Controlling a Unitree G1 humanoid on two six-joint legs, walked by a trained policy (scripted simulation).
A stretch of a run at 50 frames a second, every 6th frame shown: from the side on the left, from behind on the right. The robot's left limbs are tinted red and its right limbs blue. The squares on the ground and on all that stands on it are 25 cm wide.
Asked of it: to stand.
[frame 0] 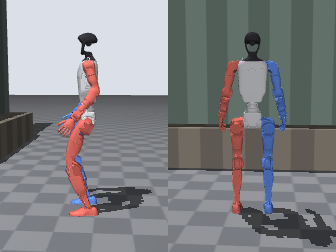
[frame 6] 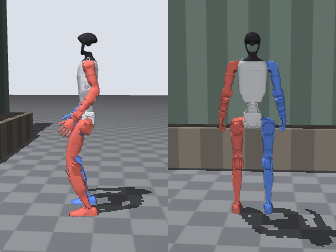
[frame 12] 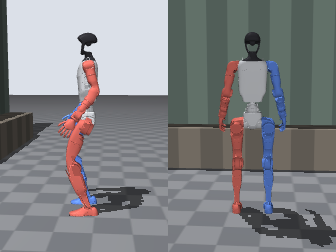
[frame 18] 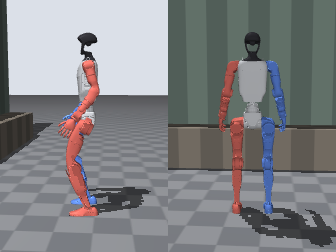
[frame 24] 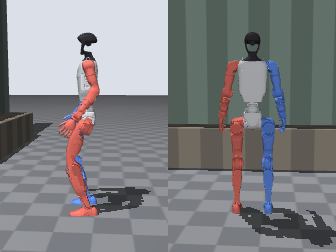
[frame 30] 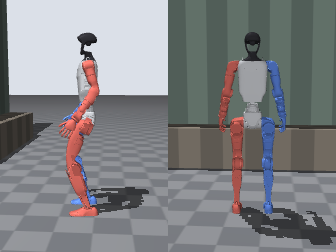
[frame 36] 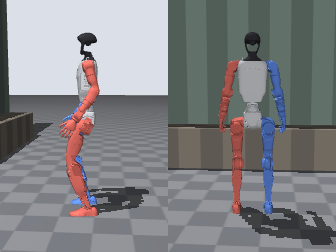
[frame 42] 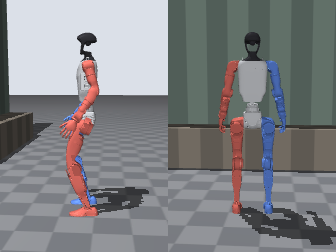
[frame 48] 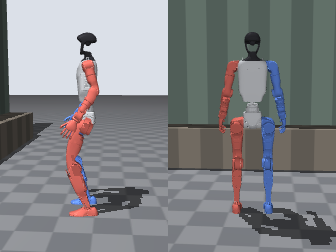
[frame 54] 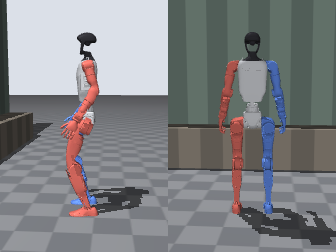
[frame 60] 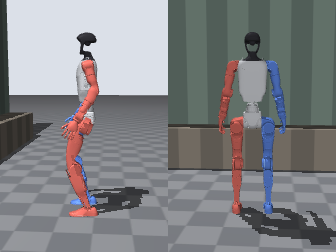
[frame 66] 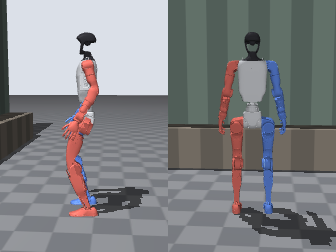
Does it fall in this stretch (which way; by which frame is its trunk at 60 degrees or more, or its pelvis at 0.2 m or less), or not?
no
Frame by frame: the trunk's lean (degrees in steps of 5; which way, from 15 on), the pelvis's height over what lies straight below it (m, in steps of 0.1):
0: 0, 0.8
6: 0, 0.8
12: 0, 0.8
18: 0, 0.8
24: 0, 0.8
30: 0, 0.8
36: 0, 0.8
42: 0, 0.8
48: 0, 0.8
54: 0, 0.8
60: 0, 0.8
66: 0, 0.8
